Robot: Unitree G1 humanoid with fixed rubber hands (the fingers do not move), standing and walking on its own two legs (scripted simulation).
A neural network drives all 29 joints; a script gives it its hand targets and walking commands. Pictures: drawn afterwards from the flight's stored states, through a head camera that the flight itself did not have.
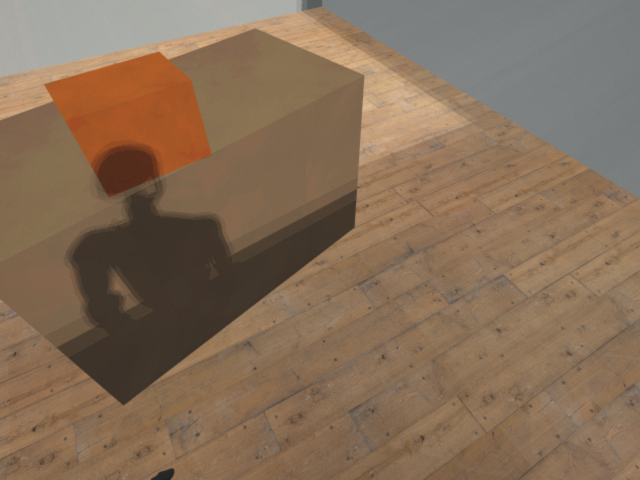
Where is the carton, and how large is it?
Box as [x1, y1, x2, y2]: [44, 52, 211, 196]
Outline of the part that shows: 159,52 148,54 44,84 108,196 211,154 190,79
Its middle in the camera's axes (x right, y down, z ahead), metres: -0.41 -0.25 +0.85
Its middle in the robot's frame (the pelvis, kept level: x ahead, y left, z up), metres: +0.81 +0.45 +0.01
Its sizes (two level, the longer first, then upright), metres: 0.240 0.172 0.183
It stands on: a pedestal, 0.67 m high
